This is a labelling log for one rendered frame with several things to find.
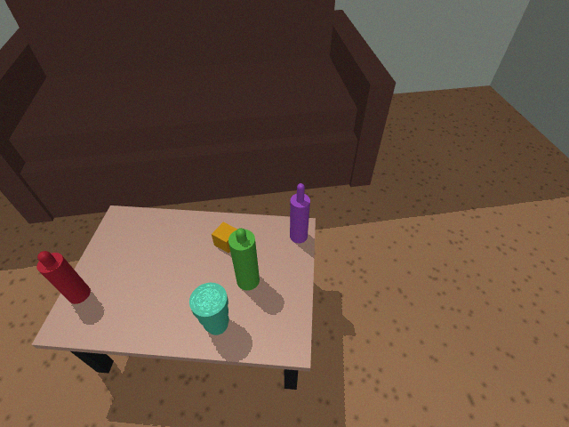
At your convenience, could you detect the sofa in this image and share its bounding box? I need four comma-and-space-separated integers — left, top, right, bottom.
0, 0, 396, 223

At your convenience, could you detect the coffee table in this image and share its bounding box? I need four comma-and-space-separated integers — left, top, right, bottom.
31, 205, 316, 390

